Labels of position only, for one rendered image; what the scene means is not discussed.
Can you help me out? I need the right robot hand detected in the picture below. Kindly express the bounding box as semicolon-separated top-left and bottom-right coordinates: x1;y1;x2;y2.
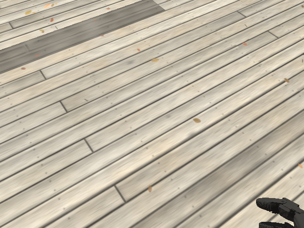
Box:
256;198;304;228

